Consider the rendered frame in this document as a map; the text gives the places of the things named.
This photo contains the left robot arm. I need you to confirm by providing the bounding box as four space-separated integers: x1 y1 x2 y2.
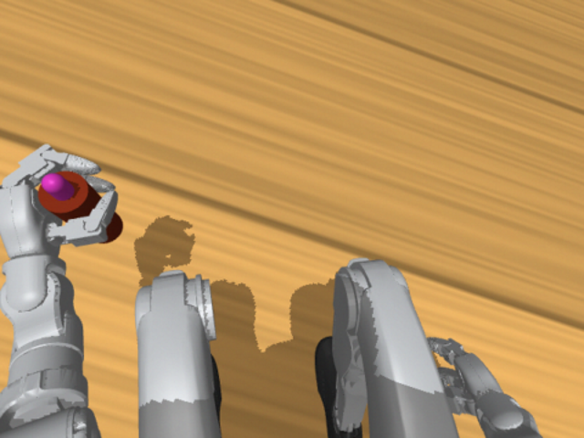
0 253 101 438

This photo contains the right robot foot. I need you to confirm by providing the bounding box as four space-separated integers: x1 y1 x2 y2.
315 336 362 438

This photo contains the right robot arm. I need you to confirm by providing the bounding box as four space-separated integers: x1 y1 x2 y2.
474 392 543 438

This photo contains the bottle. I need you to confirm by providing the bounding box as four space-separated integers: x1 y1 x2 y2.
38 171 123 244

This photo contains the right robot hand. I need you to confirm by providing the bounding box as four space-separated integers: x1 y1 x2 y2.
427 337 503 416

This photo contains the left robot hand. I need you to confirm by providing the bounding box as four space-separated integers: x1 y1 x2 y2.
0 144 118 259

